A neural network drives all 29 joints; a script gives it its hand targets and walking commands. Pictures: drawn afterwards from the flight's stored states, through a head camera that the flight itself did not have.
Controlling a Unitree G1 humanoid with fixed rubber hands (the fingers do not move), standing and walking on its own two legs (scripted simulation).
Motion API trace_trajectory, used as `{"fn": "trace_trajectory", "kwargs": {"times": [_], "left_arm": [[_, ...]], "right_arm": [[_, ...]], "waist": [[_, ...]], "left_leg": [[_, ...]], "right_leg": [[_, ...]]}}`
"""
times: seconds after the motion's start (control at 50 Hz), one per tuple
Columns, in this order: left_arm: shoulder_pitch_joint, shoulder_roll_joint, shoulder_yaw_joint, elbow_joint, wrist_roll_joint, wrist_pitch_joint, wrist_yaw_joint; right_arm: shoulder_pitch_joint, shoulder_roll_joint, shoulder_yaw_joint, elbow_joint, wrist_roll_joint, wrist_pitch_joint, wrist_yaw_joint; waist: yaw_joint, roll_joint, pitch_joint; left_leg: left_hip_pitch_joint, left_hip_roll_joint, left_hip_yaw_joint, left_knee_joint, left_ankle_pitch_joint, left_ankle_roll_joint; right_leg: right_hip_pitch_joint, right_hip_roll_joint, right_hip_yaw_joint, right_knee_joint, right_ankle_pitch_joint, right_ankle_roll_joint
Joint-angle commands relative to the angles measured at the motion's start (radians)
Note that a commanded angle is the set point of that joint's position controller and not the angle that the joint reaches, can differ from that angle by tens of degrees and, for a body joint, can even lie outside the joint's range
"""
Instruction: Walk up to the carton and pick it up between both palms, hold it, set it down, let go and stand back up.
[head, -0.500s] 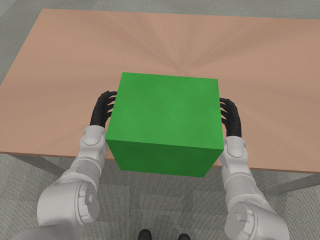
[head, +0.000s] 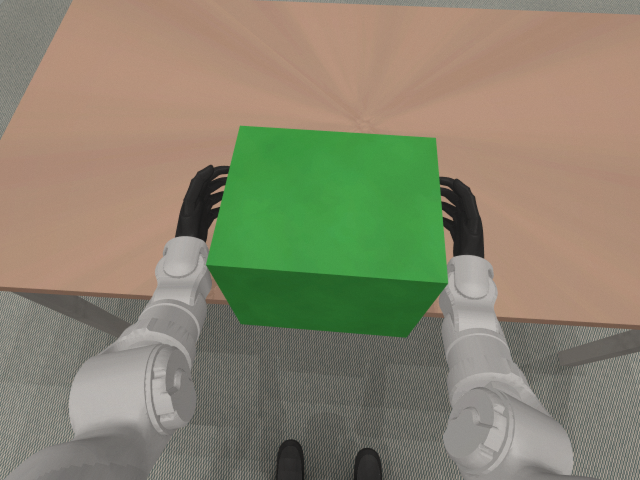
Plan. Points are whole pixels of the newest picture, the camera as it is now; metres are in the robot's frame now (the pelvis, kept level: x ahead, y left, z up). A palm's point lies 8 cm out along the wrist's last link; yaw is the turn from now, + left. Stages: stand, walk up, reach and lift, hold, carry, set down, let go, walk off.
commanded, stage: set down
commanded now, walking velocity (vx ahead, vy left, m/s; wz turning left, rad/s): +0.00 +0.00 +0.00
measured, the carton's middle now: (329, 239) +0.44 -0.01 -0.06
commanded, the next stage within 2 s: none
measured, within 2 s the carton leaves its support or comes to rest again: neither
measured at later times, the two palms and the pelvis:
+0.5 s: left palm (195, 230) +0.43 +0.17 -0.01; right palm (464, 245) +0.40 -0.18 -0.01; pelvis -0.01 +0.00 +0.00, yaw +0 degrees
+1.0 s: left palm (197, 232) +0.43 +0.17 -0.02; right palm (464, 246) +0.40 -0.18 -0.02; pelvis -0.01 +0.00 +0.00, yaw +1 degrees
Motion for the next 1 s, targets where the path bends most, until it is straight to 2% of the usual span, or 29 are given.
{"fn": "trace_trajectory", "kwargs": {"times": [0.0,0.64,0.88,0.98], "left_arm": [[-0.543,-0.444,-0.136,-0.097,0.078,-0.049,-0.080],[-0.444,-0.357,-0.053,-0.132,0.120,-0.021,-0.089],[-0.390,-0.329,-0.027,-0.151,0.139,-0.006,-0.093],[-0.377,-0.291,-0.043,-0.160,0.120,-0.003,-0.090]], "right_arm": [[-0.548,0.455,0.307,0.003,-0.077,-0.041,0.124],[-0.473,0.401,0.222,-0.052,-0.105,0.012,0.142],[-0.433,0.379,0.201,-0.066,-0.101,0.028,0.146],[-0.439,0.342,0.191,-0.071,-0.086,0.030,0.148]], "waist": [[-0.009,0.017,-0.619],[-0.007,0.000,-0.497],[-0.004,0.005,-0.461],[-0.007,0.010,-0.502]], "left_leg": [[0.287,0.051,-0.054,0.031,0.131,-0.026],[0.205,0.050,-0.059,0.006,-0.001,-0.025],[0.181,0.048,-0.062,0.003,-0.027,-0.026],[0.197,0.045,-0.058,0.004,-0.002,-0.028]], "right_leg": [[0.432,-0.030,0.059,0.093,0.284,0.006],[0.380,-0.039,0.052,0.086,0.138,0.019],[0.363,-0.042,0.052,0.090,0.108,0.022],[0.363,-0.039,0.056,0.094,0.135,0.020]]}}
